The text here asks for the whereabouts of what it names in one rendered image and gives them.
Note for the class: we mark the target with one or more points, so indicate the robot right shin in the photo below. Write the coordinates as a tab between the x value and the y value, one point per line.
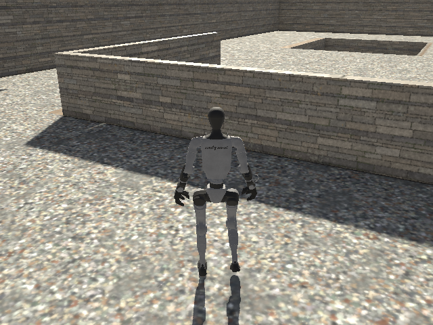
233	241

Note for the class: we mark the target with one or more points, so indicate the left robot hand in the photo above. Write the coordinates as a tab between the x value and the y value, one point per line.
178	195

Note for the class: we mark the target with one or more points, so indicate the left robot foot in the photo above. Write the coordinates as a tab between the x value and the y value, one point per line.
202	269

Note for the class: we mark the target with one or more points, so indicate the right robot hand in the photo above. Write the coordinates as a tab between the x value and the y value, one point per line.
247	191

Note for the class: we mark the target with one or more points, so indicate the robot right upper arm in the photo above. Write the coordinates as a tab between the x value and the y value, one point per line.
241	153

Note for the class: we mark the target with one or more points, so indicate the right robot forearm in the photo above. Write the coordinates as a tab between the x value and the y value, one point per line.
249	179

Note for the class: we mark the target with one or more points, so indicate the left robot forearm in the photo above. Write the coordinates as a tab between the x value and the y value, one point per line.
182	180

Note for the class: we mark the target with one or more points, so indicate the robot left upper arm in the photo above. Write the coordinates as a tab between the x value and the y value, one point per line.
191	154

